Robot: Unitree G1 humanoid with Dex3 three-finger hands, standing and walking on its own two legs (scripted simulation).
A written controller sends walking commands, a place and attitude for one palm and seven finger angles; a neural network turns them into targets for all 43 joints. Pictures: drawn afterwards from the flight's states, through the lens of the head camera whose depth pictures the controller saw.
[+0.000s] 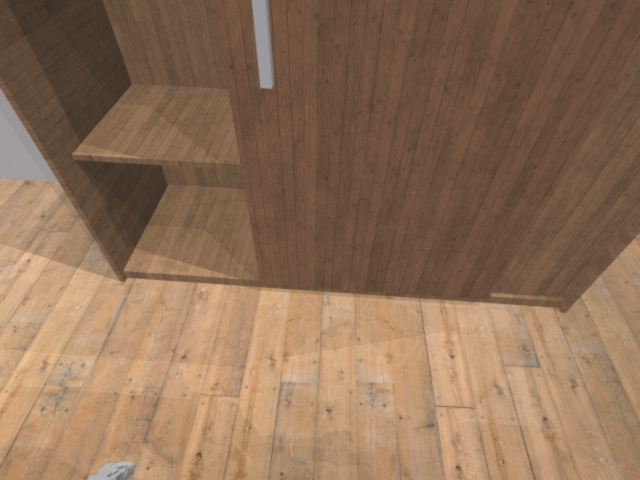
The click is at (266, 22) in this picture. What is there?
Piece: wardrobe's sliding door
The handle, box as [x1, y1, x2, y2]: [252, 0, 273, 88]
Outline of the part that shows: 252,0 260,87 271,88 273,84 273,71 271,60 267,0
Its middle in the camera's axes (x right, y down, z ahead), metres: -0.11 -0.40 +0.76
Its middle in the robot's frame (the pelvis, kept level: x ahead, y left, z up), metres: +0.85 +0.17 +0.19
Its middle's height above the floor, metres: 0.96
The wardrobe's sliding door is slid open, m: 0.54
